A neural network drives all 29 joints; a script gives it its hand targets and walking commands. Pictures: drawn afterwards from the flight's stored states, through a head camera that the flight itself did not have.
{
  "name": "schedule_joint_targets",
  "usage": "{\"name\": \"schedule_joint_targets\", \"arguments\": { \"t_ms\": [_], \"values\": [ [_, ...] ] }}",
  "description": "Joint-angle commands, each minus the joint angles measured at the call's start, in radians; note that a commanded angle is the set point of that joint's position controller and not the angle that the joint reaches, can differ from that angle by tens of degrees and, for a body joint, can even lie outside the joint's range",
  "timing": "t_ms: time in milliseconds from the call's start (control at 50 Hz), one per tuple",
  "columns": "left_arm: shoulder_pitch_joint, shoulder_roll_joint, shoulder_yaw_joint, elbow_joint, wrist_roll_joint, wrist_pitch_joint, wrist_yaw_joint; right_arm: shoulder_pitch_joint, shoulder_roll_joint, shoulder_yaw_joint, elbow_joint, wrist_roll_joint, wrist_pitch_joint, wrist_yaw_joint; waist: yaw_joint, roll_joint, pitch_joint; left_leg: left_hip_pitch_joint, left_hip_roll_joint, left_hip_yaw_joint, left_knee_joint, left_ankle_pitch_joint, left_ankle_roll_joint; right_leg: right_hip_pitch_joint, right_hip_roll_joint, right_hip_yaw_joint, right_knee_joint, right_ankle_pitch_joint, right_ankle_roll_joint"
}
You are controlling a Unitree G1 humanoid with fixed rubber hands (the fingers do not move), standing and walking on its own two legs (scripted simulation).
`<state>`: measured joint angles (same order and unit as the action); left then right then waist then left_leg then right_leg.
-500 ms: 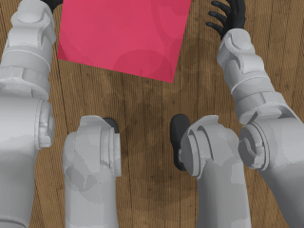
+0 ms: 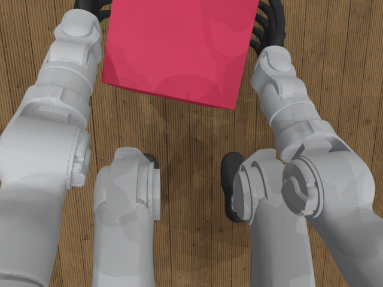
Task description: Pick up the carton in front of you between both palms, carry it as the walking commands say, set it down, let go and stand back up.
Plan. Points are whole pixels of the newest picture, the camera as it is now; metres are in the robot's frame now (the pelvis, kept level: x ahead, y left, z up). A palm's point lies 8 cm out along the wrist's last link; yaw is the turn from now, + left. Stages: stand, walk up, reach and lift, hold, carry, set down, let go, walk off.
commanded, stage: reach and lift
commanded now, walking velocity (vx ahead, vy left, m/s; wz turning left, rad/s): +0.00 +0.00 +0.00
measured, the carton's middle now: (177, 48) +0.50 +0.07 -0.25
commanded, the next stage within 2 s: none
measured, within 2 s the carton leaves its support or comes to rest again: leaves its support in 0.12 s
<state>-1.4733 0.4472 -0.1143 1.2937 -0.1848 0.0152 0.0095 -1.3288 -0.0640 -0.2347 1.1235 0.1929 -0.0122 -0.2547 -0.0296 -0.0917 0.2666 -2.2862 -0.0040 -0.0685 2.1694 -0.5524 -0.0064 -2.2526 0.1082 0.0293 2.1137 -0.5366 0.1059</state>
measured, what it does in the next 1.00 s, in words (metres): rises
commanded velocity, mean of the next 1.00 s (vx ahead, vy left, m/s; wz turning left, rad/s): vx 0.00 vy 0.00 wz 0.00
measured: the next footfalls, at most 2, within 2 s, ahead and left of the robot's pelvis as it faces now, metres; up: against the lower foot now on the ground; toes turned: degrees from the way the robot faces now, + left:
none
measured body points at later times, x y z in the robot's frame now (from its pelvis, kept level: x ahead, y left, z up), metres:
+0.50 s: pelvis -0.01 -0.01 +0.02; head +0.28 +0.08 +0.36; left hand +0.52 +0.22 -0.07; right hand +0.49 -0.08 -0.08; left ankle +0.11 +0.13 -0.34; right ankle +0.13 -0.14 -0.34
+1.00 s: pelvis +0.02 -0.01 +0.15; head +0.24 +0.05 +0.54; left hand +0.49 +0.21 +0.10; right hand +0.48 -0.09 +0.09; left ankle +0.11 +0.13 -0.34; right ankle +0.13 -0.14 -0.34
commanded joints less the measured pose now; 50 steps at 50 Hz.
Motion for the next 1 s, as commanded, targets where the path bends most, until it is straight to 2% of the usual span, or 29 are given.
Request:
{"name": "schedule_joint_targets", "arguments": {
  "t_ms": [0, 20, 40, 60, 100, 120, 140, 180, 220, 240, 300, 320, 380, 400, 480, 500, 540, 600, 620, 680, 760, 780, 800, 820, 880, 900, 920, 940, 980],
  "values": [
    [-0.436, -0.676, -0.099, -0.15, 0.015, 0.01, -0.133, -0.378, 0.6, 0.088, -0.127, -0.092, 0.021, 0.169, 0.011, 0.181, -0.986, 0.57, -0.058, 0.031, -0.215, 0.248, 0.02, 0.425, 0.077, -0.144, -0.081, 0.234, -0.043],
    [-0.403, -0.683, -0.092, -0.141, 0.037, 0.009, -0.144, -0.379, 0.652, 0.106, -0.153, -0.097, 0.025, 0.183, 0.033, 0.162, -1.001, 0.582, -0.057, 0.039, -0.203, 0.285, 0.023, 0.412, 0.086, -0.151, -0.078, 0.253, -0.029],
    [-0.456, -0.755, -0.103, -0.203, 0.032, 0.014, -0.158, -0.423, 0.67, 0.075, -0.163, -0.105, 0.032, 0.197, -0.006, 0.162, -1.011, 0.574, -0.053, 0.026, -0.201, 0.282, 0.027, 0.415, 0.083, -0.149, -0.08, 0.26, -0.039],
    [-0.419, -0.808, -0.084, -0.214, 0.039, 0.024, -0.17, -0.473, 0.732, 0.106, -0.211, -0.089, 0.037, 0.219, 0.058, 0.202, -1.06, 0.591, -0.066, 0.043, -0.204, 0.33, 0.029, 0.416, 0.095, -0.147, -0.06, 0.283, -0.041],
    [-0.425, -0.848, -0.07, -0.207, 0.061, 0.035, -0.175, -0.419, 0.763, 0.094, -0.168, -0.115, 0.053, 0.233, 0.039, 0.18, -1.064, 0.596, -0.065, 0.05, -0.198, 0.316, 0.03, 0.427, 0.115, -0.159, -0.063, 0.265, -0.041],
    [-0.425, -0.861, -0.067, -0.227, 0.064, 0.027, -0.172, -0.443, 0.839, 0.106, -0.2, -0.106, 0.063, 0.239, 0.095, 0.16, -1.094, 0.568, -0.073, 0.076, -0.198, 0.32, 0.033, 0.439, 0.115, -0.143, -0.062, 0.272, -0.046],
    [-0.423, -0.858, -0.066, -0.236, 0.057, 0.034, -0.169, -0.44, 0.832, 0.125, -0.221, -0.098, 0.064, 0.243, 0.067, 0.152, -1.1, 0.578, -0.061, 0.065, -0.185, 0.331, 0.033, 0.453, 0.111, -0.154, -0.056, 0.287, -0.036],
    [-0.406, -0.893, -0.068, -0.26, 0.05, 0.039, -0.158, -0.54, 0.878, 0.208, -0.315, -0.043, 0.069, 0.238, 0.151, 0.151, -1.222, 0.659, -0.063, 0.073, -0.187, 0.406, 0.036, 0.5, 0.117, -0.145, -0.038, 0.336, -0.023],
    [-0.452, -1.0, -0.115, -0.354, 0.025, 0.051, -0.157, -0.574, 0.942, 0.244, -0.383, -0.014, 0.072, 0.23, 0.108, 0.112, -1.324, 0.706, -0.074, 0.084, -0.202, 0.402, 0.041, 0.567, 0.135, -0.168, -0.067, 0.344, -0.026],
    [-0.422, -0.973, -0.114, -0.373, 0.026, 0.051, -0.146, -0.559, 0.965, 0.285, -0.411, 0.013, 0.077, 0.225, 0.169, 0.15, -1.402, 0.759, -0.073, 0.103, -0.208, 0.391, 0.033, 0.613, 0.135, -0.15, -0.075, 0.342, -0.028],
    [-0.35, -1.108, -0.126, -0.4, 0.054, 0.101, -0.138, -0.55, 0.957, 0.322, -0.447, -0.001, 0.099, 0.211, 0.129, 0.199, -1.465, 0.937, -0.086, 0.098, -0.239, 0.412, 0.026, 0.555, 0.137, -0.19, -0.099, 0.294, -0.015],
    [-0.363, -1.064, -0.144, -0.483, 0.05, 0.114, -0.131, -0.526, 0.974, 0.337, -0.504, 0.004, 0.111, 0.218, 0.155, 0.193, -1.558, 0.963, -0.088, 0.107, -0.244, 0.421, 0.022, 0.57, 0.142, -0.183, -0.119, 0.292, -0.021],
    [-0.338, -1.223, -0.143, -0.503, 0.064, 0.161, -0.155, -0.55, 0.981, 0.317, -0.572, -0.058, 0.148, 0.222, 0.065, 0.219, -1.499, 0.926, -0.108, 0.113, -0.303, 0.299, 0.009, 0.562, 0.136, -0.193, -0.178, 0.218, -0.036],
    [-0.293, -1.218, -0.115, -0.466, 0.081, 0.193, -0.169, -0.593, 0.962, 0.324, -0.654, -0.067, 0.159, 0.223, 0.089, 0.191, -1.505, 0.919, -0.105, 0.103, -0.302, 0.291, 0.016, 0.57, 0.13, -0.185, -0.198, 0.183, -0.037],
    [-0.24, -1.285, -0.047, -0.434, 0.126, 0.25, -0.2, -0.517, 0.929, 0.248, -0.612, -0.161, 0.209, 0.247, -0.002, 0.277, -1.38, 0.86, -0.115, 0.087, -0.422, 0.08, -0.006, 0.506, 0.124, -0.199, -0.273, 0.049, -0.065],
    [-0.189, -1.341, -0.017, -0.417, 0.162, 0.259, -0.209, -0.542, 0.964, 0.272, -0.586, -0.166, 0.227, 0.258, 0.057, 0.255, -1.349, 0.842, -0.12, 0.105, -0.43, 0.109, -0.004, 0.503, 0.119, -0.185, -0.296, 0.038, -0.062],
    [-0.171, -1.33, 0.05, -0.32, 0.21, 0.272, -0.214, -0.472, 1.017, 0.188, -0.49, -0.219, 0.249, 0.274, 0.006, 0.208, -1.242, 0.778, -0.127, 0.104, -0.472, 0.024, 0.0, 0.501, 0.119, -0.18, -0.349, -0.001, -0.062],
    [-0.141, -1.29, 0.112, -0.339, 0.292, 0.275, -0.216, -0.451, 1.052, 0.157, -0.464, -0.246, 0.262, 0.289, 0.077, 0.22, -1.178, 0.757, -0.131, 0.112, -0.54, 0.003, 0.011, 0.493, 0.117, -0.163, -0.399, -0.016, -0.057],
    [-0.057, -1.305, 0.2, -0.272, 0.309, 0.277, -0.222, -0.422, 1.002, 0.161, -0.484, -0.27, 0.262, 0.298, 0.061, 0.134, -1.213, 0.793, -0.136, 0.115, -0.534, 0.037, 0.017, 0.53, 0.115, -0.169, -0.431, -0.014, -0.04],
    [-0.022, -1.277, 0.246, -0.199, 0.374, 0.285, -0.239, -0.403, 1.054, 0.138, -0.44, -0.31, 0.276, 0.301, 0.074, 0.107, -1.185, 0.786, -0.137, 0.11, -0.579, 0.068, 0.028, 0.557, 0.114, -0.143, -0.504, 0.002, -0.035],
    [-0.041, -1.379, 0.088, -0.369, 0.28, 0.265, -0.239, -0.301, 1.078, 0.209, -0.526, -0.265, 0.249, 0.31, 0.02, 0.219, -1.398, 0.965, -0.148, 0.123, -0.617, 0.187, -0.013, 0.679, 0.108, -0.145, -0.519, 0.124, -0.046],
    [-0.064, -1.342, 0.106, -0.373, 0.279, 0.262, -0.247, -0.337, 1.089, 0.236, -0.486, -0.264, 0.262, 0.3, 0.05, 0.133, -1.324, 0.94, -0.154, 0.12, -0.634, 0.178, -0.001, 0.643, 0.113, -0.149, -0.548, 0.089, -0.034],
    [-0.054, -1.39, 0.096, -0.363, 0.283, 0.268, -0.247, -0.256, 1.111, 0.206, -0.465, -0.297, 0.265, 0.307, -0.012, 0.172, -1.315, 0.965, -0.151, 0.117, -0.664, 0.188, -0.003, 0.7, 0.112, -0.143, -0.571, 0.118, -0.044],
    [0.008, -1.371, 0.106, -0.395, 0.28, 0.267, -0.246, -0.297, 1.117, 0.229, -0.498, -0.257, 0.267, 0.309, 0.068, 0.162, -1.331, 1.009, -0.154, 0.115, -0.676, 0.185, 0.0, 0.695, 0.115, -0.143, -0.574, 0.085, -0.037],
    [0.028, -1.428, 0.03, -0.425, 0.269, 0.267, -0.243, -0.212, 1.14, 0.317, -0.566, -0.242, 0.262, 0.313, 0.008, 0.163, -1.439, 1.066, -0.155, 0.119, -0.685, 0.223, -0.006, 0.825, 0.107, -0.119, -0.628, 0.144, -0.036],
    [0.055, -1.423, 0.015, -0.444, 0.243, 0.263, -0.237, -0.232, 1.13, 0.351, -0.57, -0.221, 0.265, 0.317, 0.059, 0.157, -1.4, 1.085, -0.154, 0.112, -0.712, 0.263, -0.007, 0.813, 0.101, -0.123, -0.619, 0.164, -0.033],
    [0.063, -1.429, -0.004, -0.495, 0.234, 0.257, -0.232, -0.279, 1.163, 0.413, -0.656, -0.201, 0.256, 0.319, 0.056, 0.108, -1.451, 1.092, -0.158, 0.109, -0.696, 0.305, -0.004, 0.841, 0.101, -0.114, -0.635, 0.189, -0.03],
    [0.065, -1.465, -0.027, -0.488, 0.235, 0.268, -0.227, -0.204, 1.145, 0.401, -0.638, -0.199, 0.267, 0.325, 0.034, 0.156, -1.426, 1.113, -0.156, 0.115, -0.726, 0.29, -0.008, 0.856, 0.103, -0.105, -0.666, 0.184, -0.037],
    [0.176, -1.451, 0.006, -0.46, 0.26, 0.266, -0.231, -0.118, 1.171, 0.431, -0.586, -0.204, 0.271, 0.332, 0.067, 0.101, -1.404, 1.18, -0.152, 0.097, -0.756, 0.271, 0.001, 0.857, 0.098, -0.112, -0.697, 0.145, -0.02]
  ]
}}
